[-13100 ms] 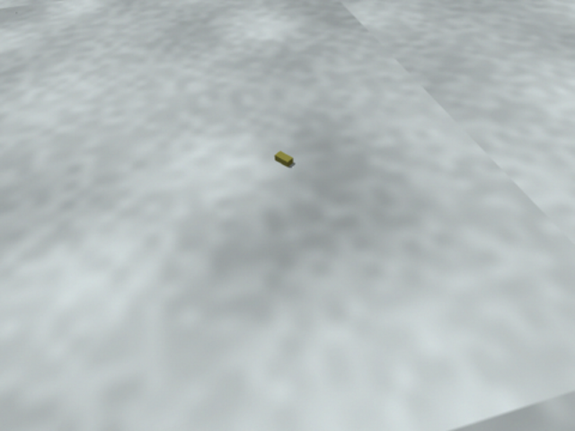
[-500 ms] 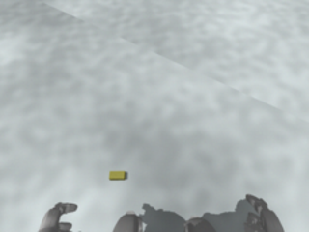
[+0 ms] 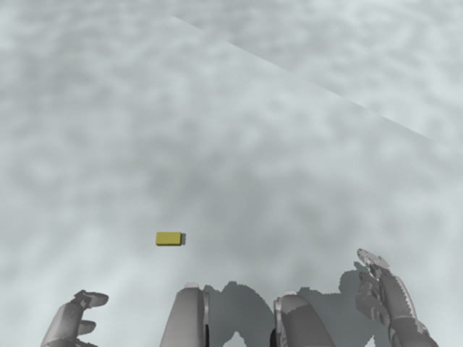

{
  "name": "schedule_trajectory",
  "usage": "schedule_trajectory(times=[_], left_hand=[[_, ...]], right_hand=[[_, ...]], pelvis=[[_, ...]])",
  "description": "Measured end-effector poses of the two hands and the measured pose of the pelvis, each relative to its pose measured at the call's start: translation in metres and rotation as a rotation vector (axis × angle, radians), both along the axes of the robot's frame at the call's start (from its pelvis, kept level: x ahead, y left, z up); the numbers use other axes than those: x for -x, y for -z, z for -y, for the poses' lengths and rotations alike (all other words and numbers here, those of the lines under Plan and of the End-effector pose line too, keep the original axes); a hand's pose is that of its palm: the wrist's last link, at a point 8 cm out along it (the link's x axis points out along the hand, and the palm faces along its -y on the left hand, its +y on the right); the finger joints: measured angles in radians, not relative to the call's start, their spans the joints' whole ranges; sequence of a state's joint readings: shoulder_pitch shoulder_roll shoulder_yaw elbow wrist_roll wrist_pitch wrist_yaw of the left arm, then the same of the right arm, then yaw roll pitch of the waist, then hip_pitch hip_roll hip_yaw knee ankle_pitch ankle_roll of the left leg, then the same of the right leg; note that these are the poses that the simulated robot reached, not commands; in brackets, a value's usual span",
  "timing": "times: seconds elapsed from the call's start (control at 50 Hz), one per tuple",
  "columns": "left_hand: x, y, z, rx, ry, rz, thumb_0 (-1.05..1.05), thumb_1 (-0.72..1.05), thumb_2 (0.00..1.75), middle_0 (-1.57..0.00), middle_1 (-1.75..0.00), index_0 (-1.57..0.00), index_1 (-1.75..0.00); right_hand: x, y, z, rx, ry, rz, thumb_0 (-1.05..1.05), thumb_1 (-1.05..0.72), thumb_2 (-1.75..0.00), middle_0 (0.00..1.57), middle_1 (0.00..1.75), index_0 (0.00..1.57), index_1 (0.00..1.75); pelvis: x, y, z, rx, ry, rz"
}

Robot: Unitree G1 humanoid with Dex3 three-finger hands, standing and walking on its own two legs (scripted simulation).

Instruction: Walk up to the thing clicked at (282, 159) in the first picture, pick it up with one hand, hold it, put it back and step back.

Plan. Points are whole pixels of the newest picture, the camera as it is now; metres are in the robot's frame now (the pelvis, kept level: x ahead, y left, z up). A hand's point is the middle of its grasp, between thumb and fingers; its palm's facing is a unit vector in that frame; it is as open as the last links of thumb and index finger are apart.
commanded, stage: rise first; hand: left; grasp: from above
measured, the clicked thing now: (169, 239) +0.43 +0.25 -0.63
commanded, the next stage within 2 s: none
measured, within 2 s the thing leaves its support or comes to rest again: neither
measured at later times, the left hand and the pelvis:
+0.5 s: hand (120, 280) +0.26 +0.31 -0.33, palm faces -0.47 -0.37 -0.80, open 12.2 cm; pelvis -0.07 -0.01 -0.20, yaw -3 degrees
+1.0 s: hand (134, 260) +0.32 +0.31 -0.44, palm faces -0.46 -0.06 -0.88, open 11.9 cm; pelvis -0.09 +0.00 -0.30, yaw -7 degrees
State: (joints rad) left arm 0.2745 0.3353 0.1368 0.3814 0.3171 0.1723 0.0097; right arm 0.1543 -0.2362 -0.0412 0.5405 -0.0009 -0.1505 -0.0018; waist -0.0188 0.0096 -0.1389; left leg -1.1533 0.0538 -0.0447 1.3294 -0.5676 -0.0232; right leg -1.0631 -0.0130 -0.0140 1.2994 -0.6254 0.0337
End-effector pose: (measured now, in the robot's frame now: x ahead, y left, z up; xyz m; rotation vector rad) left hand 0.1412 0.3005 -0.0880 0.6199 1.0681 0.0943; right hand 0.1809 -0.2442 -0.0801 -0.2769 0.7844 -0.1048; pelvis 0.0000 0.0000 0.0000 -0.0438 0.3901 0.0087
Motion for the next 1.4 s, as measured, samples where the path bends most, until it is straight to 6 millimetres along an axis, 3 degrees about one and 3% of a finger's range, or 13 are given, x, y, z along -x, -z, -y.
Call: schedule_trajectory(times=[0.14,0.32,0.48,0.62,0.72,0.84,1.12,1.4], left_hand=[[-0.014,0.044,-0.013,-0.087,0.128,-0.001,-0.01,-0.3,0.73,-0.43,-0.72,-0.4,-0.74],[-0.073,0.12,-0.017,-0.234,0.405,0.123,-0.01,-0.29,0.75,-0.43,-0.7,-0.4,-0.73],[-0.121,0.181,-0.022,-0.357,0.553,0.156,-0.01,-0.25,0.74,-0.43,-0.72,-0.42,-0.73],[-0.146,0.224,-0.02,-0.404,0.7,0.172,-0.01,-0.23,0.73,-0.45,-0.71,-0.44,-0.72],[-0.157,0.248,-0.017,-0.425,0.793,0.211,-0.01,-0.21,0.73,-0.44,-0.71,-0.43,-0.71],[-0.172,0.27,-0.016,-0.481,0.858,0.256,0.0,-0.18,0.73,-0.42,-0.68,-0.41,-0.69],[-0.199,0.309,-0.012,-0.553,0.945,0.252,0.0,-0.13,0.7,-0.43,-0.62,-0.42,-0.62],[-0.214,0.338,-0.01,-0.555,0.962,0.269,0.0,-0.12,0.67,-0.43,-0.64,-0.43,-0.63]], right_hand=[[0.002,0.041,0.001,0.004,-0.032,0.006,0.01,-0.96,-0.91,0.2,0.3,0.2,0.3],[0.022,0.138,0.017,0.03,-0.045,-0.068,0.0,-0.96,-0.91,0.2,0.3,0.2,0.3],[0.076,0.229,0.028,0.028,-0.013,-0.241,0.0,-0.96,-0.91,0.2,0.3,0.2,0.3],[0.138,0.279,0.033,0.035,0.038,-0.405,0.0,-0.96,-0.91,0.2,0.3,0.2,0.3],[0.172,0.298,0.035,0.05,0.065,-0.495,0.0,-0.94,-0.91,0.2,0.3,0.2,0.3],[0.191,0.311,0.036,0.074,0.077,-0.555,0.0,-0.91,-0.9,0.2,0.3,0.2,0.3],[0.186,0.328,0.033,0.108,0.059,-0.584,0.0,-0.9,-0.89,0.2,0.3,0.2,0.3],[0.184,0.343,0.034,0.121,0.038,-0.636,0.0,-0.9,-0.89,0.2,0.3,0.2,0.3]], pelvis=[[0.015,0.039,-0.001,0.002,0.005,-0.068],[0.042,0.121,0.003,0.004,0.02,-0.168],[0.066,0.188,0.005,0.013,0.044,-0.199],[0.081,0.233,0.004,0.026,0.061,-0.189],[0.087,0.257,0.002,0.04,0.068,-0.174],[0.089,0.279,-0.001,0.054,0.074,-0.159],[0.086,0.304,-0.005,0.074,0.084,-0.161],[0.076,0.321,-0.003,0.078,0.099,-0.168]])
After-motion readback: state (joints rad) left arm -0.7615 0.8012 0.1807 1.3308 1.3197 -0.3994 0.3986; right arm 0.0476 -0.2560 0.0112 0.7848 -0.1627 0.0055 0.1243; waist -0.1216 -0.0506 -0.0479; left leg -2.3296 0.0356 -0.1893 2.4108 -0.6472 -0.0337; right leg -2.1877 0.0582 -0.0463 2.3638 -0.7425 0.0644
